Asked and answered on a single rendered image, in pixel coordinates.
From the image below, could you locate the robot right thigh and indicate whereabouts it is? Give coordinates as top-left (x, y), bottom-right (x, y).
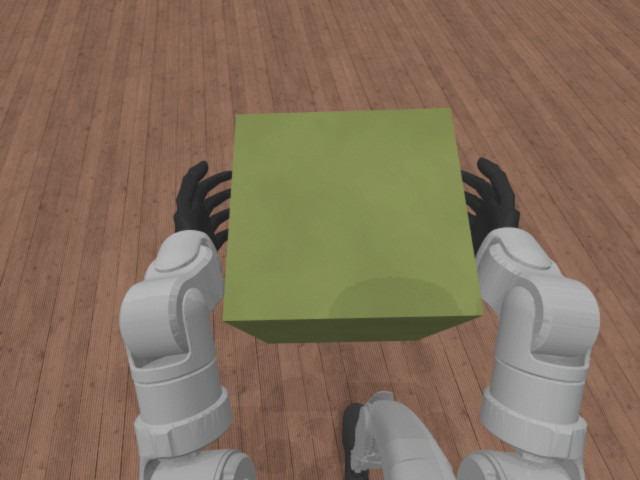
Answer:
top-left (359, 400), bottom-right (457, 480)

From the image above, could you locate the robot left upper arm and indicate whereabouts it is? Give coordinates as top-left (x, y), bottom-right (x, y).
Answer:
top-left (151, 449), bottom-right (257, 480)

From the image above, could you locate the carton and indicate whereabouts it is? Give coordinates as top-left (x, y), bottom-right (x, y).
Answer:
top-left (222, 108), bottom-right (484, 344)

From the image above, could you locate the robot right upper arm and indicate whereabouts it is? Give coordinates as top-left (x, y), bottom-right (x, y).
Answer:
top-left (457, 450), bottom-right (571, 480)

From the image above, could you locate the robot right hand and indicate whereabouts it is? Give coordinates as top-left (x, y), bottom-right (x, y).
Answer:
top-left (461, 157), bottom-right (520, 257)

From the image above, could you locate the robot left forearm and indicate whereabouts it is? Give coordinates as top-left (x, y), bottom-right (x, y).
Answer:
top-left (119, 230), bottom-right (233, 480)

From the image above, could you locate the robot left hand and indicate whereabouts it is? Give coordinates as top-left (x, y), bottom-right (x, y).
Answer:
top-left (173, 161), bottom-right (232, 253)

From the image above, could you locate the robot right shin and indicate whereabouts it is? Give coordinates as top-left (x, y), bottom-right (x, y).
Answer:
top-left (350, 391), bottom-right (394, 471)

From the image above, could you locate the robot right forearm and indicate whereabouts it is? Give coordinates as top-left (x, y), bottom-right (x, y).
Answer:
top-left (475, 227), bottom-right (600, 480)

